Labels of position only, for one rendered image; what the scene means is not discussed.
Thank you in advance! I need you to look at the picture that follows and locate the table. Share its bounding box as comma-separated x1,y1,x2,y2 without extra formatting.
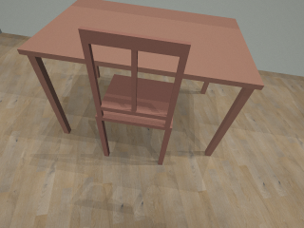
17,0,264,157

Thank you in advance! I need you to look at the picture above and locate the chair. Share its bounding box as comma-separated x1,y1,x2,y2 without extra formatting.
78,26,191,165

